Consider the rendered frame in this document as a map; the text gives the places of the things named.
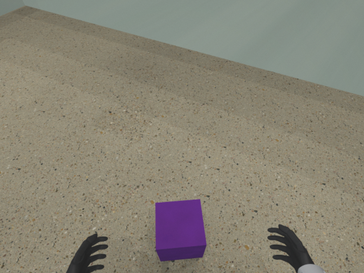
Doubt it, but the robot right hand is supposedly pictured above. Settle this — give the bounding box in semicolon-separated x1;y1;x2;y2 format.
267;224;314;273

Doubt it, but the carton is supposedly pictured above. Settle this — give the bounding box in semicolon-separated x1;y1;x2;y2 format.
155;199;206;261

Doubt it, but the robot left hand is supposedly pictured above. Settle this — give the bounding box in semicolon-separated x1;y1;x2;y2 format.
66;233;108;273

